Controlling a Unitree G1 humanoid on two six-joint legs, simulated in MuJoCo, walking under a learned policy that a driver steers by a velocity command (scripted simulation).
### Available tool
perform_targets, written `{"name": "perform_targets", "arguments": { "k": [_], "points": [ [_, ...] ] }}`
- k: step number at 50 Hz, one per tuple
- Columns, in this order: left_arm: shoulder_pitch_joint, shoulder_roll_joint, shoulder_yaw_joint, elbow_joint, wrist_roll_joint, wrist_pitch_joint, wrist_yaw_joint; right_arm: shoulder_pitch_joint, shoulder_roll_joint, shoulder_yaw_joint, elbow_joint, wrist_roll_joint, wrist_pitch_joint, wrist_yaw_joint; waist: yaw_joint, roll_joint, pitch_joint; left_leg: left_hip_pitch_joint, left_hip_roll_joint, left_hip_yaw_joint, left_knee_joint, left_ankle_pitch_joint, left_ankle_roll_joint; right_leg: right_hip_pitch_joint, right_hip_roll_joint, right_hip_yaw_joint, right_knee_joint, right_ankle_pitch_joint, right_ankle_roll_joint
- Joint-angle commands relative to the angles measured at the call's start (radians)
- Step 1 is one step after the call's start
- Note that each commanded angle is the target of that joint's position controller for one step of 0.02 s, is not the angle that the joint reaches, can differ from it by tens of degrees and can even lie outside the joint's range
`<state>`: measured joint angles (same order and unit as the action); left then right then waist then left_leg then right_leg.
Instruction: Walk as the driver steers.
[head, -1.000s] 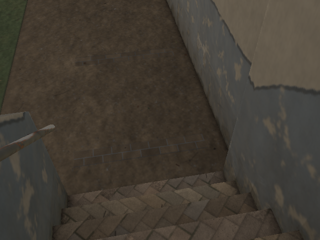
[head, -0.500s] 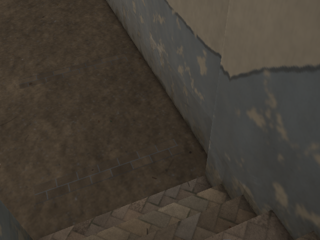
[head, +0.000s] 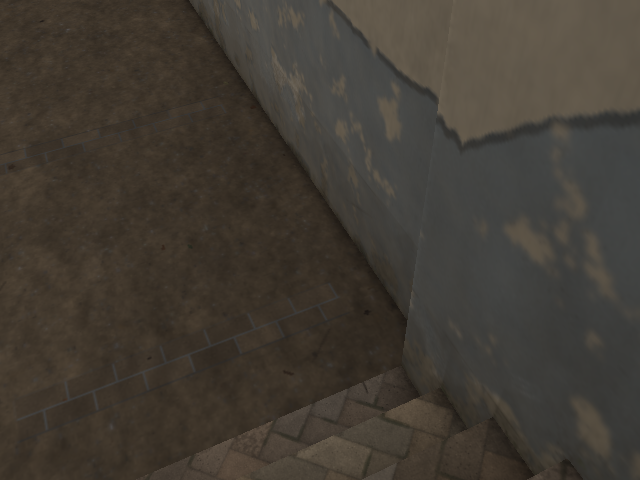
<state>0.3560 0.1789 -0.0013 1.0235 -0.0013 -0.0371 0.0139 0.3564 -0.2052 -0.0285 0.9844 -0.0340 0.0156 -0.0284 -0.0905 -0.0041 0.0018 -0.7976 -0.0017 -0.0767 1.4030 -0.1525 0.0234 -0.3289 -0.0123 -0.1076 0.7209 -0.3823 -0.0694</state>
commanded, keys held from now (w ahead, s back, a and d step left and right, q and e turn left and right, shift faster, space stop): w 0.24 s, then no key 0.76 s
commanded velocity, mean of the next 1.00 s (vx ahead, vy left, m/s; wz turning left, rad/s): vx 0.23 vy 0.00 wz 0.00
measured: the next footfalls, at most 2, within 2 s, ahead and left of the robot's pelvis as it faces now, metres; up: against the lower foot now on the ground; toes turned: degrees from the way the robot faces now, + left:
left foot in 0.30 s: +0.23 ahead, +0.15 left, -0.21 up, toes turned +5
right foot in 0.72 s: +0.32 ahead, -0.02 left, -0.21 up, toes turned -1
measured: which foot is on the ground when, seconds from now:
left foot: up 0.00-0.28, down 0.30-1.00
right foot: down 0.00-0.30, up 0.32-0.70, down 0.72-1.00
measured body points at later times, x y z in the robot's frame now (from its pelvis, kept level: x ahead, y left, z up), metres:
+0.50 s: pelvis +0.19 +0.09 -0.21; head +0.18 +0.12 +0.24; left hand +0.22 +0.33 -0.38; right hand +0.13 -0.15 -0.35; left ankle +0.19 +0.15 -0.93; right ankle +0.25 -0.06 -0.69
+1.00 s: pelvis +0.24 +0.09 -0.19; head +0.24 +0.10 +0.26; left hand +0.20 +0.30 -0.36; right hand +0.26 -0.13 -0.34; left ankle +0.19 +0.15 -0.93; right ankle +0.29 -0.02 -0.93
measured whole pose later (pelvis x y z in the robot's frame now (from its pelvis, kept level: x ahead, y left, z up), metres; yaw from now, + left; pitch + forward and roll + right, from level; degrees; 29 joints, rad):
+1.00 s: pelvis +0.24 +0.09 -0.19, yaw +2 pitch -2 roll -1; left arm 0.30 0.14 -0.04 1.22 -0.02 0.05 0.03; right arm 0.30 -0.17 0.04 1.06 0.00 0.01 -0.01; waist 0.00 -0.01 0.02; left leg -0.07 -0.06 0.07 0.40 -0.30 0.09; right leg -0.21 0.02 -0.02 0.40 -0.15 -0.01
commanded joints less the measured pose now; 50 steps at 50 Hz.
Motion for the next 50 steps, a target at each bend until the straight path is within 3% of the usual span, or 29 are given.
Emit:
{"name": "perform_targets", "arguments": {
  "k": [1,2,3,6,9,10,11,12,13,14,15,16,17,18,19,20,21,23,25,26,27,28,31,33,36,37,39,44,50],
  "points": [
    [0.053,0.120,0.024,-0.019,-0.015,-0.048,0.008,0.157,-0.006,-0.012,0.035,0.005,0.011,0.018,-0.045,-0.135,0.045,0.111,-0.023,-0.034,-0.143,0.418,-0.020,-0.212,-0.224,0.227,-0.089,0.318,-0.114],
    [0.069,0.114,0.024,-0.013,-0.021,-0.055,0.005,0.075,-0.044,-0.021,-0.010,0.009,0.007,0.015,-0.015,-0.153,0.058,-0.007,-0.012,-0.072,-0.194,0.437,-0.005,-0.116,-0.232,0.277,-0.059,0.250,-0.112],
    [0.076,0.110,0.028,-0.011,-0.019,-0.054,0.010,0.001,-0.051,-0.025,-0.036,0.006,0.004,0.018,-0.004,-0.093,0.080,-0.004,0.000,-0.058,-0.339,0.534,-0.005,-0.141,-0.224,0.273,-0.047,0.096,-0.112],
    [0.022,0.117,0.033,-0.035,-0.019,-0.036,0.021,-0.151,-0.058,-0.019,-0.093,-0.005,0.003,0.031,0.033,-0.081,0.072,0.215,0.008,-0.011,-0.521,0.672,-0.031,-0.254,-0.195,0.281,0.028,-0.151,-0.111],
    [0.047,0.129,0.039,-0.051,0.003,-0.019,0.030,-0.227,-0.064,-0.015,-0.119,0.035,-0.004,0.038,0.098,-0.109,0.155,0.321,0.044,0.026,-0.784,0.574,-0.030,-0.237,-0.189,0.268,0.118,-0.086,-0.124],
    [0.070,0.148,0.043,-0.055,0.011,-0.010,0.034,-0.218,-0.061,-0.014,-0.106,0.032,-0.009,0.040,0.119,-0.081,0.130,0.421,0.022,0.079,-0.741,0.595,-0.023,-0.273,-0.197,0.262,0.187,-0.062,-0.119],
    [0.069,0.168,0.048,-0.060,0.018,0.000,0.037,-0.168,-0.072,-0.016,-0.091,0.033,-0.010,0.039,0.107,-0.077,0.137,0.462,0.026,0.091,-0.768,0.510,-0.003,-0.255,-0.207,0.257,0.252,0.023,-0.124],
    [0.117,0.174,0.051,-0.055,0.036,0.020,0.050,-0.184,-0.085,-0.021,-0.099,0.057,-0.015,0.046,0.150,-0.045,0.177,0.380,0.085,0.044,-0.994,0.355,0.022,-0.119,-0.209,0.283,0.293,0.094,-0.145],
    [0.153,0.185,0.057,-0.026,0.047,0.039,0.075,-0.098,-0.086,-0.030,-0.054,0.061,-0.029,0.055,0.139,-0.007,0.155,0.494,0.115,0.050,-1.121,0.417,0.033,-0.082,-0.193,0.286,0.450,0.187,-0.145],
    [0.140,0.167,0.060,-0.009,0.049,0.050,0.094,0.090,-0.117,-0.049,0.014,0.050,-0.034,0.054,0.073,-0.014,0.093,0.694,0.123,0.056,-1.210,0.442,0.055,-0.135,-0.157,0.260,0.643,0.291,-0.144],
    [0.096,0.148,0.055,0.013,0.042,0.048,0.086,0.319,-0.162,-0.070,0.093,0.041,-0.024,0.054,-0.051,0.026,-0.017,0.984,0.112,0.119,-1.063,0.559,0.067,-0.314,-0.069,0.162,0.978,0.179,-0.119],
    [0.190,0.024,0.046,-0.009,0.010,0.040,0.061,0.348,-0.218,-0.057,0.103,0.039,-0.032,0.067,0.015,0.299,-0.085,1.139,0.260,-0.008,-0.783,1.182,0.098,-0.607,0.157,0.047,1.528,-0.652,-0.060],
    [0.206,0.037,0.038,-0.053,-0.024,0.034,0.064,0.319,-0.222,-0.051,0.099,0.060,-0.036,0.084,0.075,0.296,-0.111,1.204,0.317,-0.089,-0.628,1.242,0.053,-0.859,0.115,0.096,1.604,-0.600,-0.079],
    [0.132,0.066,0.037,-0.069,-0.030,0.032,0.073,0.327,-0.225,-0.055,0.088,0.081,-0.028,0.080,0.032,0.259,-0.160,1.177,0.357,-0.132,-0.708,1.005,0.069,-0.942,0.115,0.121,1.579,-0.502,-0.071],
    [0.027,0.057,0.032,-0.092,-0.016,0.038,0.080,0.261,-0.231,-0.049,0.063,0.056,-0.021,0.056,0.030,0.233,-0.101,1.027,0.395,-0.225,-0.856,0.568,0.163,-0.982,0.093,0.163,1.516,-0.330,-0.060],
    [-0.033,0.093,0.041,-0.080,0.002,0.060,0.078,0.176,-0.176,-0.026,0.040,0.037,-0.012,0.036,0.054,0.109,-0.033,0.848,0.367,-0.256,-0.950,0.222,0.171,-0.945,0.064,0.192,1.419,-0.154,-0.037],
    [-0.014,0.089,0.045,-0.059,0.020,0.082,0.069,0.174,-0.154,-0.010,0.042,0.020,-0.021,0.030,0.086,0.140,0.007,0.715,0.389,-0.289,-0.938,0.312,0.211,-0.875,0.055,0.215,1.364,-0.099,-0.012],
    [-0.019,0.062,0.042,-0.044,0.027,0.090,0.065,0.129,-0.094,0.025,0.043,0.013,-0.043,0.023,0.136,0.042,0.076,0.541,0.285,-0.171,-0.826,0.418,0.159,-0.852,0.096,0.256,1.190,0.054,0.035],
    [-0.076,0.008,0.022,-0.081,0.023,0.096,0.054,0.041,-0.036,0.067,0.023,0.042,-0.074,0.013,0.192,0.013,0.108,0.287,0.219,-0.081,-0.858,0.466,0.112,-0.669,0.102,0.230,0.871,0.246,0.080],
    [-0.065,-0.023,0.011,-0.071,0.029,0.099,0.041,0.002,-0.029,0.077,0.019,0.042,-0.081,0.012,0.208,0.034,0.073,0.198,0.190,-0.057,-0.892,0.376,0.090,-0.489,0.090,0.162,0.703,0.408,0.080],
    [-0.037,-0.036,0.002,-0.044,0.038,0.099,0.030,-0.008,-0.033,0.079,0.017,0.059,-0.091,0.014,0.217,0.067,0.041,0.184,0.179,-0.044,-0.910,0.340,0.052,-0.354,0.063,0.116,0.598,0.536,0.073],
    [0.055,-0.020,0.015,0.028,0.042,0.111,0.027,0.021,-0.070,0.071,0.025,0.055,-0.096,0.019,0.221,0.117,-0.036,0.233,0.187,-0.083,-0.882,0.330,0.049,-0.260,0.053,0.131,0.645,0.636,0.061],
    [-0.110,0.053,0.024,-0.006,0.038,0.125,0.031,0.139,-0.076,0.072,0.057,0.064,-0.093,0.002,0.125,0.131,0.097,0.498,0.196,-0.174,-0.848,0.284,0.064,-0.484,0.001,0.209,0.478,0.523,0.064],
    [-0.080,0.050,0.020,0.022,0.025,0.139,0.027,0.105,-0.083,0.066,0.036,0.047,-0.063,0.004,0.141,0.127,0.121,0.425,0.217,-0.147,-0.862,0.588,0.057,-0.281,-0.005,0.131,0.363,0.322,0.080],
    [-0.040,0.064,0.012,0.072,0.000,0.109,0.017,0.123,-0.072,0.067,0.043,0.030,-0.047,-0.005,0.113,0.125,0.152,0.422,0.229,-0.111,-0.858,0.786,0.061,-0.076,-0.015,0.101,0.181,0.198,0.064],
    [0.001,0.065,0.001,0.097,-0.006,0.096,0.014,0.165,-0.079,0.061,0.054,0.034,-0.040,-0.007,0.096,0.068,0.153,0.395,0.199,-0.064,-0.861,0.810,0.036,0.052,-0.034,0.100,0.068,0.384,0.050],
    [-0.007,0.024,-0.015,0.129,-0.027,0.084,0.023,0.224,-0.059,0.058,0.084,0.032,-0.011,-0.004,0.064,-0.042,0.091,0.486,0.125,-0.002,-0.890,0.560,-0.017,0.130,-0.069,0.180,-0.087,0.725,0.006],
    [-0.039,0.025,-0.027,0.165,-0.027,0.094,0.020,0.017,-0.042,0.051,0.046,0.039,0.005,0.012,0.086,-0.020,0.025,0.671,0.104,0.002,-1.029,0.162,0.023,0.151,-0.065,0.199,-0.303,0.439,0.031],
    [-0.035,0.030,-0.032,0.185,-0.018,0.080,0.017,-0.005,-0.037,0.054,0.074,0.030,-0.012,0.023,0.072,0.019,0.054,0.631,0.108,-0.004,-1.139,-0.028,0.028,0.180,-0.066,0.210,-0.381,0.328,0.031]
  ]
}}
